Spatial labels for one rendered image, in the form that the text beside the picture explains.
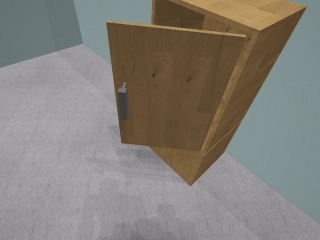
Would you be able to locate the cupboard door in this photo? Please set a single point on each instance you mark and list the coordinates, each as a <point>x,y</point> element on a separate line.
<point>175,79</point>

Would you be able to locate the handle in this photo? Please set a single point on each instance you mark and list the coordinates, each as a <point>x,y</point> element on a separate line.
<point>123,102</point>

